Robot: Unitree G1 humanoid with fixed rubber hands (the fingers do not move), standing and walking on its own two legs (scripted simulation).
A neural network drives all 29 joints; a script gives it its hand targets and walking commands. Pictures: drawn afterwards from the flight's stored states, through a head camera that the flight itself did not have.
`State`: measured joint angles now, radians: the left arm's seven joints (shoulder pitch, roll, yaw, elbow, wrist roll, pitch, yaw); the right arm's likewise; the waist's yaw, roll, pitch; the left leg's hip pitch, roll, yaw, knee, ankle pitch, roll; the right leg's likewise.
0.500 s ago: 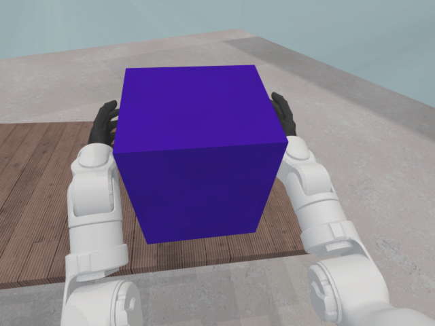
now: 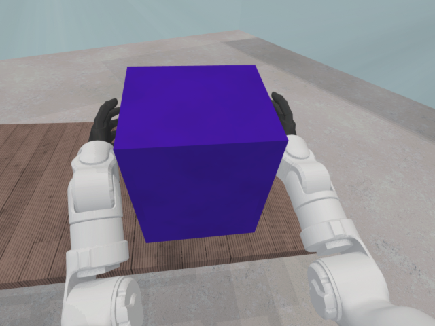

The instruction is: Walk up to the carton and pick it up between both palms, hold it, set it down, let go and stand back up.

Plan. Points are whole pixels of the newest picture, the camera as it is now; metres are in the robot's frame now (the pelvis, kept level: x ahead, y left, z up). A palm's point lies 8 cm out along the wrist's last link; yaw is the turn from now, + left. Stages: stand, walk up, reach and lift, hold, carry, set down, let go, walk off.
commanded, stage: hold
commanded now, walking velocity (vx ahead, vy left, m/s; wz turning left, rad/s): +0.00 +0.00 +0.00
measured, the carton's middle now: (197, 158) +0.36 +0.01 +0.16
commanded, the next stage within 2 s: none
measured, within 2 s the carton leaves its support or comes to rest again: neither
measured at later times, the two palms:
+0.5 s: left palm (103, 145) +0.35 +0.17 +0.21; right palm (283, 137) +0.36 -0.15 +0.21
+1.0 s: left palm (103, 144) +0.35 +0.17 +0.21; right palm (283, 136) +0.36 -0.15 +0.21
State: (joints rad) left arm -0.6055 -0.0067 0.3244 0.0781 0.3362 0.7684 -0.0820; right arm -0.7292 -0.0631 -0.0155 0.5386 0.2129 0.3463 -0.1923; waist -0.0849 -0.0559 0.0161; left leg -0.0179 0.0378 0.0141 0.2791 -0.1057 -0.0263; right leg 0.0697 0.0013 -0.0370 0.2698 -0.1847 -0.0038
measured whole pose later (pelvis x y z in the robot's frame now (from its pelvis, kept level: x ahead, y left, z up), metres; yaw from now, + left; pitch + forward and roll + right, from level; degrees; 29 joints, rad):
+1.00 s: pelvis +0.00 +0.00 +0.00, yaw +0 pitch -9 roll +0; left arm -0.61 0.00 0.32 0.09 0.33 0.77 -0.08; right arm -0.73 -0.06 -0.02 0.54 0.21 0.35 -0.18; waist -0.09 -0.05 0.01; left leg -0.02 0.04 0.01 0.28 -0.10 -0.03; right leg 0.06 0.00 -0.04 0.27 -0.18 -0.01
